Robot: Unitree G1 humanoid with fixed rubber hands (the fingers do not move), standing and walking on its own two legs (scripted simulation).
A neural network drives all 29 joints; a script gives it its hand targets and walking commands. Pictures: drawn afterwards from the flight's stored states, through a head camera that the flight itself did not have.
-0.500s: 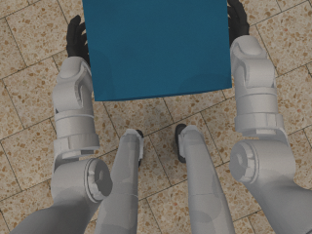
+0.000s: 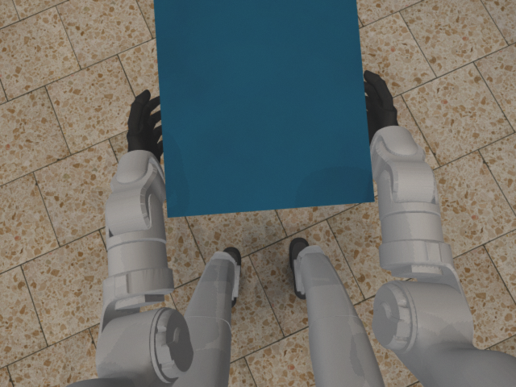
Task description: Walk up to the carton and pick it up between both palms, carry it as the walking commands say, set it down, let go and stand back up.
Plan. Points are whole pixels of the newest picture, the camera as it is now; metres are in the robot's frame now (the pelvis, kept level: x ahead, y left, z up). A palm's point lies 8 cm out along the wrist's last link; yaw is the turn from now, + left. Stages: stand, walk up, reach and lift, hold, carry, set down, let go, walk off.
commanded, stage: reach and lift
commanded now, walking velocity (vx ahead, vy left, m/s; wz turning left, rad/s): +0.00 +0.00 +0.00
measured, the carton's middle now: (261, 127) +0.46 +0.02 -0.10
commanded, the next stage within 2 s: none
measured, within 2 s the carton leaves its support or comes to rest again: neither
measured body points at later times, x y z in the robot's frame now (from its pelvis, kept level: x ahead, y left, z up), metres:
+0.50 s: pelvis +0.05 +0.00 +0.04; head +0.11 -0.01 +0.49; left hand +0.40 +0.18 +0.05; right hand +0.43 -0.16 +0.04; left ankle +0.10 +0.14 -0.69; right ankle +0.14 -0.11 -0.69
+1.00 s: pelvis +0.11 +0.01 +0.06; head +0.09 +0.00 +0.51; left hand +0.37 +0.19 +0.08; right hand +0.41 -0.14 +0.07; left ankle +0.10 +0.14 -0.69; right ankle +0.14 -0.11 -0.69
